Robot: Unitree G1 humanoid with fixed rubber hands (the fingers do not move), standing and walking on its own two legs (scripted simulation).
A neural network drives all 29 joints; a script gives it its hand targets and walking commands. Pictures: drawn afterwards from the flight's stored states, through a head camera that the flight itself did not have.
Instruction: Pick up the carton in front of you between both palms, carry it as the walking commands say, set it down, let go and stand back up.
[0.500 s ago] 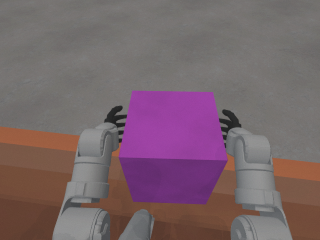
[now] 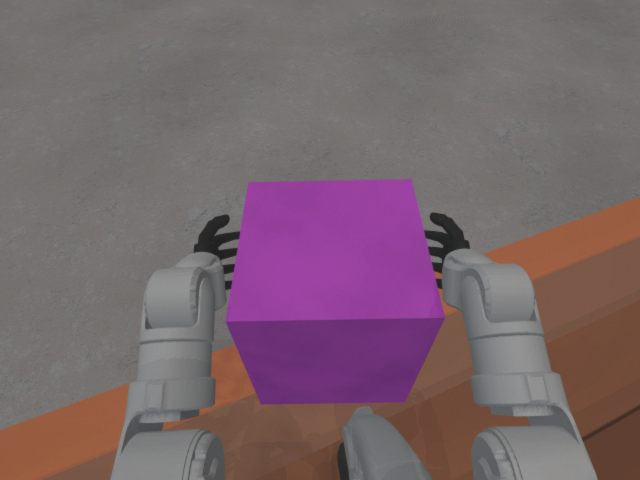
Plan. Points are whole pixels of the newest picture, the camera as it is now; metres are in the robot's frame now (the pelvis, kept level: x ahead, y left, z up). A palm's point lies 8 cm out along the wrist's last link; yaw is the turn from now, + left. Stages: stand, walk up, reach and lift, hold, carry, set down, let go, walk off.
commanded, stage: carry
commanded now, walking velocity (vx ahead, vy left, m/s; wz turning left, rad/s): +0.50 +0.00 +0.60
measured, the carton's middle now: (331, 298) +0.35 -0.04 +0.01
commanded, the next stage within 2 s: none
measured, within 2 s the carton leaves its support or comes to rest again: neither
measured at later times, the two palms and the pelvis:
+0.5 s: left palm (174, 206) +0.66 +0.23 -0.10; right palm (312, 177) +0.73 -0.06 -0.11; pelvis +0.36 +0.00 -0.20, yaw +11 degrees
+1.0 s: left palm (163, 172) +1.00 +0.34 -0.29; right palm (255, 136) +1.13 +0.07 -0.28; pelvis +0.75 +0.06 -0.40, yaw +22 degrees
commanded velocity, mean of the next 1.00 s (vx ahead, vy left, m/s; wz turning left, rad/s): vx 0.50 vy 0.00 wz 0.41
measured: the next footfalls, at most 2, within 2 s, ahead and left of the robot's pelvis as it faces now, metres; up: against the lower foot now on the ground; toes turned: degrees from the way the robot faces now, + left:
right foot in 0.10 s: +0.26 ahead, -0.07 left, -0.15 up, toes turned +2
left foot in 0.52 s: +0.50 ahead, +0.07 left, -0.31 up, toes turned +13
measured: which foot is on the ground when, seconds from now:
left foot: down 0.00-0.10, up 0.12-0.50, down 0.52-0.92, up 0.94-1.00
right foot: up 0.00-0.08, down 0.10-0.52, up 0.54-0.88, down 0.90-1.00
